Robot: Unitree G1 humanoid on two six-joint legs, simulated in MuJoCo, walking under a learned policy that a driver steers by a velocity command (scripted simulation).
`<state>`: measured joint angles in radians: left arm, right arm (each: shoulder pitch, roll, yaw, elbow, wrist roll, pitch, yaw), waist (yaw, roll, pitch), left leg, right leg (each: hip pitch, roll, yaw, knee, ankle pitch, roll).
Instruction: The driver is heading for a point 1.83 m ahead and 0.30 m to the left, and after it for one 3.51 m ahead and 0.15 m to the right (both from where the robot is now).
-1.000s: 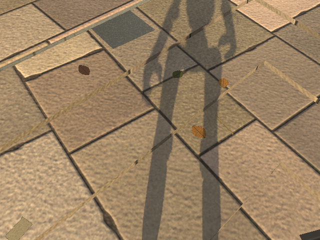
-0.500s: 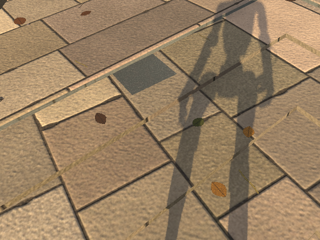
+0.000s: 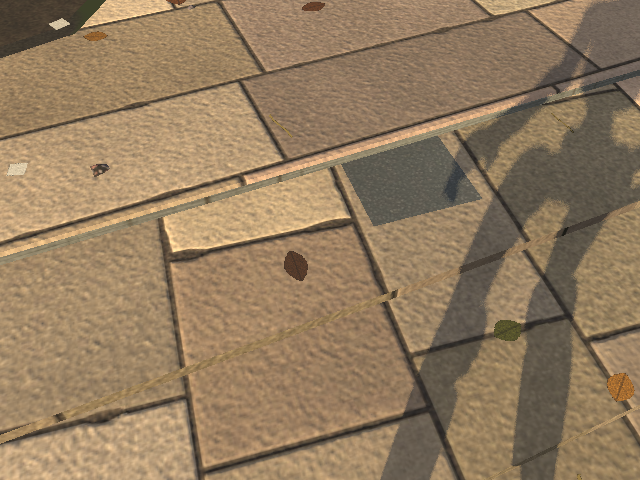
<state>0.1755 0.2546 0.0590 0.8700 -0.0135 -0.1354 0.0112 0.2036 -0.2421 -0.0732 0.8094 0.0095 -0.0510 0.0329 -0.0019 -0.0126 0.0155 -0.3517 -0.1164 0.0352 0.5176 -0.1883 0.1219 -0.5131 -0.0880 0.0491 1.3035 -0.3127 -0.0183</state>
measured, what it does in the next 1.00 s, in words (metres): climbs, turning left: right foot 0.03 m higher, then left foot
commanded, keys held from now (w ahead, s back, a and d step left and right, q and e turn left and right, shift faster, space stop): w+q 0.50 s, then w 0.50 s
